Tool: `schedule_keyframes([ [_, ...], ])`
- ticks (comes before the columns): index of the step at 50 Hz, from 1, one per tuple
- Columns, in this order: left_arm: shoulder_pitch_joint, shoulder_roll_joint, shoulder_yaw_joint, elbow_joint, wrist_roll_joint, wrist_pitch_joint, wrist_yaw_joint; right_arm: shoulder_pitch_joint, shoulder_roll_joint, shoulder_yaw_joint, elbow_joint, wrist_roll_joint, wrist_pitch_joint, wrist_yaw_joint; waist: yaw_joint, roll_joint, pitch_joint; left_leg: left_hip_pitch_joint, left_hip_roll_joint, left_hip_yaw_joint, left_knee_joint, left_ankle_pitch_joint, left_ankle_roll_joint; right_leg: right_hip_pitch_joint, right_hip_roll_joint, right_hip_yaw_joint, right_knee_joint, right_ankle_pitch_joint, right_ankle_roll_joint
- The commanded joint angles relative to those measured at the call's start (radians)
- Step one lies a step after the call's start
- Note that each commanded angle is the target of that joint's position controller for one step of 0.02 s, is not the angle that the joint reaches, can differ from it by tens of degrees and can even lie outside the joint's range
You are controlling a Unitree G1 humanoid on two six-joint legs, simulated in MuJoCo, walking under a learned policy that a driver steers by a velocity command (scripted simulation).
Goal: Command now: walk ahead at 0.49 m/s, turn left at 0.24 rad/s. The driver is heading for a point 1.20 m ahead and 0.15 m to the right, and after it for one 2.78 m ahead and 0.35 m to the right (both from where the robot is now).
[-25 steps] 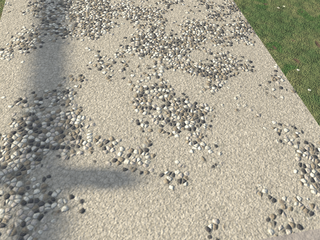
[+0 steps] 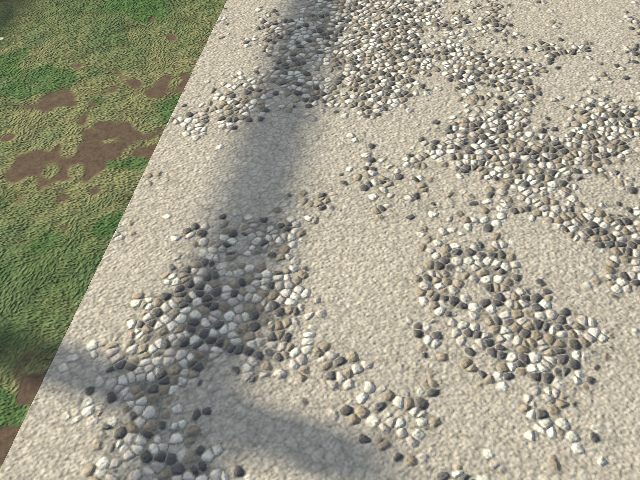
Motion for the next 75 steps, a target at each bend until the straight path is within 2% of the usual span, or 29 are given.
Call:
schedule_keyframes([
  [1, 0.009, 0.077, 0.008, -0.03, -0.005, -0.023, -0.007, -0.01, -0.001, 0.014, -0.06, -0.002, -0.004, 0.013, -0.038, -0.111, 0.026, -0.088, 0.052, 0.007, -0.11, 0.104, -0.016, 0.021, -0.266, 0.211, -0.222, 0.167, -0.14],
  [8, 0.133, 0.127, 0.012, 0.038, -0.009, -0.003, -0.004, -0.245, 0.003, 0.039, -0.12, 0.015, -0.018, 0.014, 0.024, -0.122, 0.049, 0.042, 0.04, 0.134, -0.441, 0.172, -0.013, 0.094, -0.264, 0.131, -0.177, 0.319, -0.111],
  [12, 0.153, 0.142, 0.011, 0.075, -0.012, 0.022, 0.007, -0.099, -0.024, 0.022, -0.068, 0.0, -0.035, -0.007, -0.054, -0.109, -0.021, 0.293, -0.038, 0.17, -0.604, 0.09, 0.048, 0.164, -0.252, 0.085, 0.092, 0.619, -0.081],
  [13, 0.16, 0.12, 0.002, 0.073, -0.017, 0.024, 0.008, 0.064, -0.068, 0.004, -0.013, -0.016, -0.048, -0.018, -0.112, -0.074, -0.121, 0.542, 0.004, 0.109, -0.611, 0.089, 0.081, 0.048, -0.21, 0.062, 0.287, 0.544, -0.06],
  [14, 0.151, 0.048, -0.02, 0.017, -0.034, 0.02, 0.004, 0.236, -0.166, -0.022, 0.004, -0.038, -0.055, -0.035, -0.172, 0.077, -0.274, 0.836, 0.301, -0.238, -0.651, -0.051, 0.153, -0.221, -0.133, 0.009, 0.62, 0.158, -0.023],
  [15, 0.207, 0.033, -0.017, 0.015, -0.036, 0.025, 0.008, 0.255, -0.208, -0.036, 0.016, -0.008, -0.042, -0.039, -0.146, 0.194, -0.324, 0.903, 0.464, -0.564, -0.777, -0.055, 0.231, -0.447, -0.011, 0.045, 0.852, -0.355, -0.013],
  [16, 0.118, 0.113, 0.008, 0.02, -0.018, 0.035, 0.015, 0.189, -0.142, -0.022, 0.017, 0.016, -0.037, -0.039, -0.129, 0.045, -0.179, 0.785, 0.402, -0.452, -0.79, -0.071, 0.194, -0.512, -0.069, 0.136, 0.895, -0.278, -0.027],
  [17, 0.072, 0.092, 0.007, 0.007, -0.02, 0.031, 0.007, 0.109, -0.088, -0.006, 0.012, 0.021, -0.043, -0.035, -0.092, 0.031, -0.078, 0.652, 0.357, -0.311, -0.824, 0.005, 0.16, -0.495, -0.1, 0.149, 0.858, -0.187, -0.03],
  [20, 0.089, 0.045, 0.006, 0.04, 0.005, 0.062, -0.01, 0.042, -0.009, 0.014, 0.028, 0.027, -0.064, -0.036, -0.02, 0.043, 0.004, 0.459, 0.254, -0.077, -0.906, 0.157, 0.079, -0.387, -0.136, 0.143, 0.78, -0.093, -0.005],
  [24, 0.038, 0.018, 0.014, 0.018, 0.009, 0.088, -0.016, 0.075, -0.025, 0.011, 0.062, 0.036, -0.089, -0.048, 0.022, 0.019, 0.023, 0.449, 0.241, 0.112, -0.856, 0.737, 0.084, -0.421, -0.111, 0.108, 0.766, -0.009, 0.027],
  [30, -0.159, -0.012, -0.01, -0.061, 0.011, 0.087, -0.031, 0.104, -0.043, 0.012, 0.097, 0.039, -0.066, -0.071, -0.024, 0.055, 0.033, 0.449, 0.195, 0.273, -0.794, 0.75, 0.069, -0.321, -0.071, 0.002, 0.372, 0.198, 0.017],
  [35, -0.054, 0.053, 0.011, -0.06, 0.027, 0.077, -0.024, 0.102, -0.095, -0.011, 0.108, 0.041, -0.035, -0.091, 0.017, 0.045, -0.044, 0.544, 0.241, 0.271, -0.489, 0.889, 0.048, -0.177, -0.004, -0.023, 0.253, 0.042, -0.067],
  [36, 0.032, 0.071, 0.021, -0.035, 0.031, 0.064, -0.017, 0.092, -0.103, -0.015, 0.102, 0.044, -0.025, -0.088, 0.059, -0.004, -0.091, 0.519, 0.209, 0.287, -0.308, 0.783, 0.022, -0.071, 0.017, -0.015, 0.152, 0.124, -0.091],
  [37, 0.095, 0.161, 0.046, -0.034, 0.031, 0.049, -0.003, 0.128, -0.102, -0.016, 0.084, 0.041, -0.021, -0.083, 0.082, -0.13, -0.163, 0.369, 0.144, 0.296, -0.034, 0.428, -0.027, 0.105, -0.122, 0.165, 0.128, 0.523, -0.137],
  [38, 0.061, 0.274, 0.075, -0.052, 0.013, 0.061, 0.008, 0.239, 0.002, 0.004, 0.05, 0.047, -0.008, -0.074, -0.012, -0.308, -0.262, 0.057, -0.058, 0.243, 0.309, -0.437, -0.076, 0.34, -0.414, 0.547, 0.19, 1.096, -0.337],
  [39, 0.084, 0.263, 0.08, -0.07, -0.038, 0.082, 0.008, 0.202, -0.041, 0.002, 0.052, 0.023, 0.007, -0.068, 0.043, -0.179, -0.367, 0.012, -0.031, 0.052, 0.355, -0.399, -0.079, 0.328, -0.424, 0.635, 0.089, 0.827, -0.389],
  [41, -0.066, 0.153, 0.05, -0.094, -0.028, 0.112, 0.02, 0.064, -0.051, -0.001, 0.026, 0.025, 0.013, -0.067, 0.004, -0.062, -0.102, -0.043, 0.034, 0.038, 0.25, -0.241, -0.084, 0.069, -0.334, 0.513, -0.029, 0.378, -0.304],
  [42, -0.1, 0.121, 0.041, -0.097, -0.027, 0.119, 0.023, 0.036, -0.058, -0.005, 0.016, 0.015, 0.018, -0.069, -0.018, -0.058, -0.047, -0.021, 0.05, 0.034, 0.171, -0.193, -0.089, -0.008, -0.279, 0.464, -0.055, 0.327, -0.254],
  [46, -0.117, 0.127, 0.042, -0.104, -0.007, 0.105, 0.016, 0.104, -0.019, 0.002, 0.037, 0.015, 0.062, -0.071, -0.051, -0.083, -0.104, 0.1, 0.025, 0.049, 0.056, -0.121, -0.098, -0.087, -0.197, 0.366, -0.062, 0.339, -0.191],
  [50, -0.098, 0.132, 0.041, -0.096, -0.001, 0.109, 0.016, 0.045, -0.03, -0.001, 0.025, 0.019, 0.076, -0.074, -0.018, -0.135, -0.095, 0.085, 0.029, 0.042, -0.066, -0.094, -0.102, -0.081, -0.182, 0.389, -0.112, 0.054, -0.159],
  [59, -0.102, 0.127, 0.03, -0.066, 0.01, 0.128, 0.02, 0.049, -0.021, 0.007, 0.041, 0.04, 0.066, -0.082, 0.003, -0.155, -0.044, 0.244, -0.025, 0.069, -0.372, -0.177, -0.052, -0.094, -0.205, 0.468, -0.13, -0.135, -0.157],
  [62, -0.102, 0.113, 0.021, -0.046, -0.008, 0.136, 0.03, 0.141, -0.003, 0.013, 0.079, 0.039, 0.048, -0.089, -0.04, -0.122, -0.025, 0.428, -0.032, 0.071, -0.718, -0.023, -0.002, -0.156, -0.173, 0.457, -0.083, -0.142, -0.098],
  [64, -0.069, 0.033, -0.002, -0.05, -0.032, 0.124, 0.029, 0.09, -0.103, 0.003, 0.049, 0.014, 0.029, -0.093, 0.002, 0.097, -0.032, 0.456, 0.243, -0.276, -0.893, -0.112, 0.087, -0.248, -0.021, 0.288, 0.094, -0.187, 0.007],
  [65, -0.13, 0.074, 0.008, -0.047, -0.019, 0.119, 0.029, 0.012, -0.07, 0.014, 0.045, 0.017, 0.019, -0.084, 0.0, 0.107, 0.046, 0.278, 0.318, -0.302, -0.911, -0.001, 0.132, -0.179, 0.034, 0.192, 0.186, -0.177, 0.015],
  [67, -0.112, 0.051, 0.002, -0.017, -0.007, 0.113, 0.021, -0.046, -0.024, 0.031, 0.051, 0.024, -0.001, -0.081, 0.027, 0.082, 0.019, 0.259, 0.236, -0.178, -0.862, 0.139, 0.099, -0.056, 0.004, 0.187, 0.216, -0.095, 0.016],
  [69, -0.109, 0.05, -0.003, 0.002, 0.0, 0.11, 0.021, -0.019, -0.049, 0.029, 0.074, 0.03, -0.006, -0.085, 0.021, 0.089, 0.005, 0.344, 0.178, -0.105, -0.796, 0.308, 0.064, -0.04, -0.005, 0.176, 0.143, -0.008, 0.021],
  [71, -0.102, 0.047, -0.01, 0.033, 0.005, 0.104, 0.026, 0.061, -0.063, 0.022, 0.106, 0.028, -0.005, -0.077, -0.016, 0.076, -0.034, 0.418, 0.148, -0.108, -0.795, 0.105, 0.048, -0.011, -0.003, 0.157, 0.092, -0.006, 0.022],
  [73, -0.126, 0.079, -0.001, 0.034, 0.018, 0.096, 0.028, 0.12, -0.098, 0.001, 0.125, 0.028, 0.009, -0.069, -0.053, 0.093, 0.035, 0.439, 0.165, -0.193, -0.816, -0.204, 0.095, -0.118, 0.008, 0.112, 0.19, -0.194, 0.009],
  [75, -0.183, 0.05, -0.004, 0.019, 0.009, 0.089, 0.013, 0.19, -0.114, -0.012, 0.157, 0.03, 0.015, -0.062, -0.08, 0.089, 0.124, 0.443, 0.232, -0.288, -0.9, -0.414, 0.148, -0.258, 0.001, 0.068, 0.25, -0.244, 0.004],
])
